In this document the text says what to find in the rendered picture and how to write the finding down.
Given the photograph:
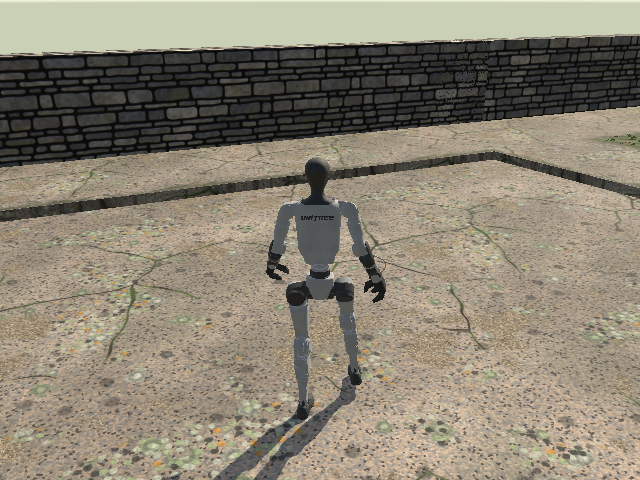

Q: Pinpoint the right robot upper arm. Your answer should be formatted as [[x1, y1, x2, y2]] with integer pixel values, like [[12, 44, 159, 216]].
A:
[[338, 201, 368, 257]]

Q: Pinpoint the left robot hand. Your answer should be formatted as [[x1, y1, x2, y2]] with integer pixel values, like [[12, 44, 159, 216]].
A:
[[266, 264, 289, 280]]

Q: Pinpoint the robot right forearm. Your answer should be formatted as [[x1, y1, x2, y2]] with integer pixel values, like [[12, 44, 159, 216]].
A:
[[359, 241, 382, 283]]

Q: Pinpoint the robot left forearm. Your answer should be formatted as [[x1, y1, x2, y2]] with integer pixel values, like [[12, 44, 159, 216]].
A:
[[267, 239, 282, 269]]

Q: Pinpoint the left robot upper arm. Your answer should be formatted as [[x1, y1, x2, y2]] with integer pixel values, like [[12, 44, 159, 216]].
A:
[[271, 201, 298, 255]]

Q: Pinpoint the robot right foot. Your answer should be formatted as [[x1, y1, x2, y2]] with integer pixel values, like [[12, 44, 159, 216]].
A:
[[348, 364, 362, 385]]

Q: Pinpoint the robot right thigh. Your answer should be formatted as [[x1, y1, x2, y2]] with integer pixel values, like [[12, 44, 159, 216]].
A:
[[334, 277, 354, 331]]

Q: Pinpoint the right robot hand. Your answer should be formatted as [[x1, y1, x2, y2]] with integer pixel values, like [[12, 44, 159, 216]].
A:
[[364, 273, 386, 303]]

